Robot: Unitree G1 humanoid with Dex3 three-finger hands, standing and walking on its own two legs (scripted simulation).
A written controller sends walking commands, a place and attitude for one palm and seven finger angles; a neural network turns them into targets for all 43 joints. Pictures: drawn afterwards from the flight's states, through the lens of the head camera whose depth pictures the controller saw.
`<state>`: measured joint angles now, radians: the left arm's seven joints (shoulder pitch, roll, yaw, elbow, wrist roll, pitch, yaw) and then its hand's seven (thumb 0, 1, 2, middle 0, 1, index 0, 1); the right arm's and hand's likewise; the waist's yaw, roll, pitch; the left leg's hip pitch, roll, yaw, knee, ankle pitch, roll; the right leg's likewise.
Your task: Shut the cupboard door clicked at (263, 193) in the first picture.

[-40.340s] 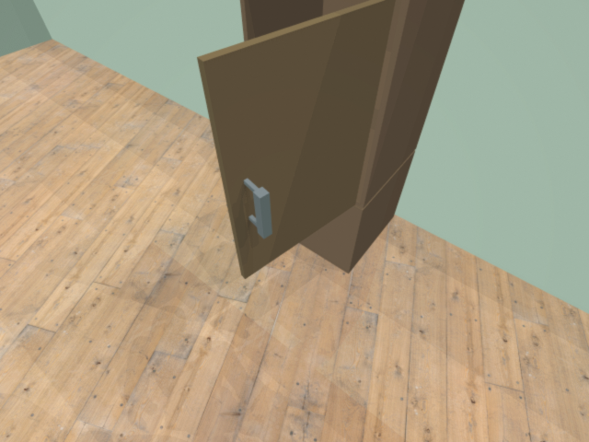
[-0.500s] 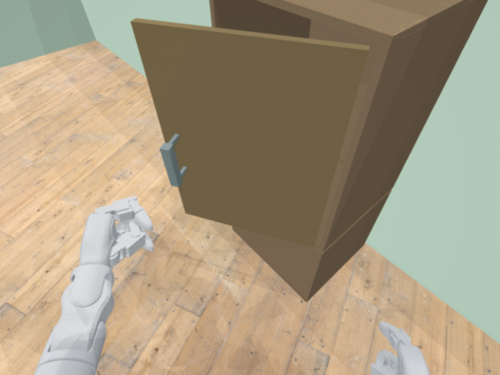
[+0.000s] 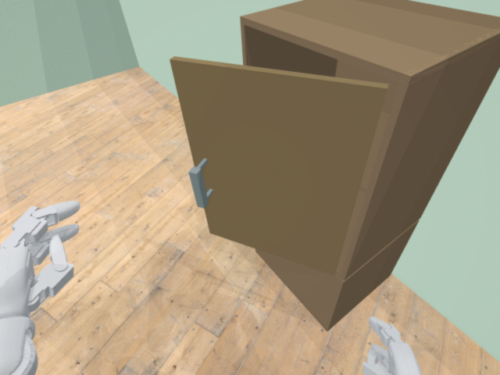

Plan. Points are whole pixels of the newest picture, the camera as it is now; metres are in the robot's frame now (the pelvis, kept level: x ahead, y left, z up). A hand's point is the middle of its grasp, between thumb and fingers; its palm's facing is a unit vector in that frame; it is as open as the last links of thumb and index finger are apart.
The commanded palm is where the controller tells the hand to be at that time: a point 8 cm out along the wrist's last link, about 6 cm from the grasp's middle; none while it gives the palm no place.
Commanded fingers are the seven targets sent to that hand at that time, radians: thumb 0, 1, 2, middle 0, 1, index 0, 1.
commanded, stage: draw the hand back to the body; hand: left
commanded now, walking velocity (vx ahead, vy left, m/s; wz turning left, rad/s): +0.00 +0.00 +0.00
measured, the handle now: (203, 183) +0.59 +0.21 -0.07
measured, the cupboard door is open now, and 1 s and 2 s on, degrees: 30 30 30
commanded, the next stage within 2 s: step back with the hand held close in 0.42 s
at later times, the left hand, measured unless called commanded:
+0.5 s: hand (60, 275) +0.18 +0.26 +0.16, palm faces +0.45 -0.80 -0.41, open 7.4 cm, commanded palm +0.14 +0.29 +0.17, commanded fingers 0.00 0.90 0.90 -0.20 -0.30 -0.20 -0.30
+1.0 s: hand (29, 279) +0.17 +0.29 +0.16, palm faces +0.37 -0.78 -0.51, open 7.4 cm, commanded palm +0.11 +0.32 +0.17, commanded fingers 0.00 0.90 0.90 -0.20 -0.30 -0.20 -0.30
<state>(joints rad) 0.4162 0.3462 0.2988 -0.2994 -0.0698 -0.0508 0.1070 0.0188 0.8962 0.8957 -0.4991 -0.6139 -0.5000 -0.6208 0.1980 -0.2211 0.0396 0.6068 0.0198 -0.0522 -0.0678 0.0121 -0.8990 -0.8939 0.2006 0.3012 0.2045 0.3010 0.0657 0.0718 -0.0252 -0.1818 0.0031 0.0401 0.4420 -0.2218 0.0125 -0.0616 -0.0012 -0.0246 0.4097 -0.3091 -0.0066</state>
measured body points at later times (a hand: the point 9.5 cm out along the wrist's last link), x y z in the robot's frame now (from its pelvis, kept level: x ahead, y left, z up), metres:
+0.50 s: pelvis -0.01 -0.01 +0.00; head -0.03 -0.03 +0.45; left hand +0.15 +0.30 +0.18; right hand +0.18 -0.23 -0.08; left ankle +0.01 +0.11 -0.74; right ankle -0.05 -0.11 -0.74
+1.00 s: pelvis -0.04 +0.03 +0.00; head -0.03 +0.02 +0.45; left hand +0.15 +0.33 +0.19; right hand +0.13 -0.22 -0.09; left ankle +0.01 +0.11 -0.74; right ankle -0.05 -0.11 -0.74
